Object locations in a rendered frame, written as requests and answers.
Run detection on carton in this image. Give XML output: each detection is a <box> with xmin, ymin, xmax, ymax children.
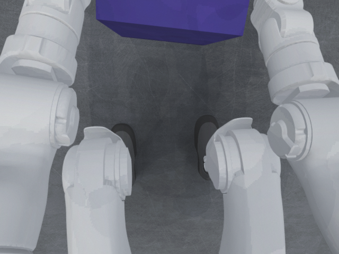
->
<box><xmin>96</xmin><ymin>0</ymin><xmax>249</xmax><ymax>46</ymax></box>

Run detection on robot left upper arm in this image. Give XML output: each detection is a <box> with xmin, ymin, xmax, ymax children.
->
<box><xmin>0</xmin><ymin>72</ymin><xmax>79</xmax><ymax>254</ymax></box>

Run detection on right robot forearm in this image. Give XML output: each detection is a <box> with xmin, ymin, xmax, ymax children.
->
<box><xmin>251</xmin><ymin>0</ymin><xmax>339</xmax><ymax>105</ymax></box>

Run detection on left robot forearm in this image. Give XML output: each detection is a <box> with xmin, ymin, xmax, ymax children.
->
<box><xmin>0</xmin><ymin>0</ymin><xmax>91</xmax><ymax>87</ymax></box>

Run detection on left robot foot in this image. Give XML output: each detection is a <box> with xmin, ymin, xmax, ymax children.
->
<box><xmin>111</xmin><ymin>123</ymin><xmax>137</xmax><ymax>186</ymax></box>

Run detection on robot right upper arm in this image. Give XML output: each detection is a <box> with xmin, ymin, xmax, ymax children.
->
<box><xmin>267</xmin><ymin>97</ymin><xmax>339</xmax><ymax>254</ymax></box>

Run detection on left robot thigh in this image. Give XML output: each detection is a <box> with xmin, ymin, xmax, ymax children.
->
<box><xmin>65</xmin><ymin>138</ymin><xmax>132</xmax><ymax>254</ymax></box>

